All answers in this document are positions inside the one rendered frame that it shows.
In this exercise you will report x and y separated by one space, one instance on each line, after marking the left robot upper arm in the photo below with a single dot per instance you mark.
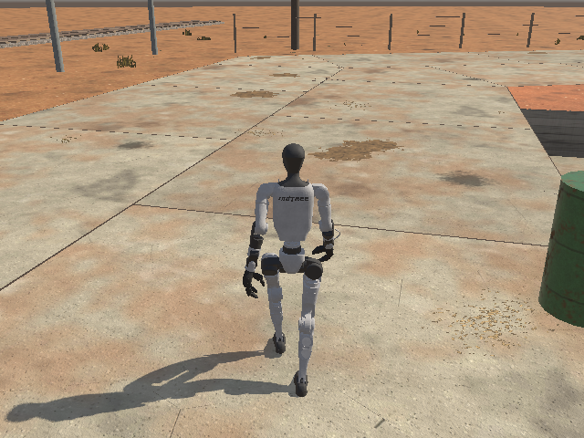
261 207

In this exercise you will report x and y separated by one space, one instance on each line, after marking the left robot hand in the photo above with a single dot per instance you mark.
247 279

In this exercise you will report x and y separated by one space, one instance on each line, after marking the robot left forearm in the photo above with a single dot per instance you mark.
254 250

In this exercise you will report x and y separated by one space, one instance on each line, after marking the humanoid robot torso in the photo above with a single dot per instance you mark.
292 217

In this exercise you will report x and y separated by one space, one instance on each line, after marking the right robot upper arm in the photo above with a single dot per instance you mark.
324 207

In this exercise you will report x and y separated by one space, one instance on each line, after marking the right robot hand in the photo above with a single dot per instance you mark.
320 249

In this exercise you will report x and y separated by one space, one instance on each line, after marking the robot right forearm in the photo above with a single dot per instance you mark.
328 238

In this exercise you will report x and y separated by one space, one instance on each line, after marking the robot left foot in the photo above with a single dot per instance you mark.
280 345

